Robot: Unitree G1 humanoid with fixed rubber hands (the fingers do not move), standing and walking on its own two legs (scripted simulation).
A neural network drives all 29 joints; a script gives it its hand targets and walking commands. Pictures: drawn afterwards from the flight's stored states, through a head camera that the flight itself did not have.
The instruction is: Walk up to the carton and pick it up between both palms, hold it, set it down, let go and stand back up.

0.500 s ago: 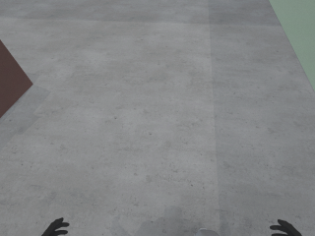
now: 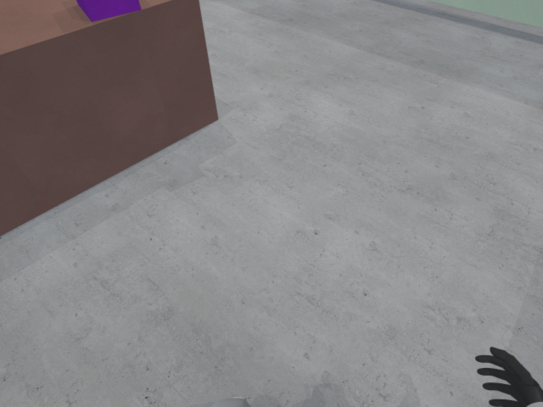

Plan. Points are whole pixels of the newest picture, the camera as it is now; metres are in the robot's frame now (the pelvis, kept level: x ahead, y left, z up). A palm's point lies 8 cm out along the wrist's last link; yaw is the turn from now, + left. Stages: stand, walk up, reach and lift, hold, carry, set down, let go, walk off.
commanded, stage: walk up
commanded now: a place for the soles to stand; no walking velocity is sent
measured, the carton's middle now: out of the picture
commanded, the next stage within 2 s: none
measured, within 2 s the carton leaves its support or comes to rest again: neither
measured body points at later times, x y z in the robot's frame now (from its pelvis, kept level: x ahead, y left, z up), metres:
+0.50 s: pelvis +0.25 +0.00 +0.02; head +0.27 +0.00 +0.47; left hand +0.15 +0.33 -0.07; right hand +0.49 -0.25 -0.10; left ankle +0.27 +0.16 -0.69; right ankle +0.26 -0.13 -0.72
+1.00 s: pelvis +0.47 +0.10 +0.01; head +0.47 +0.13 +0.46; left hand +0.35 +0.42 -0.10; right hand +0.72 -0.12 -0.08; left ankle +0.38 +0.18 -0.72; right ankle +0.67 +0.03 -0.68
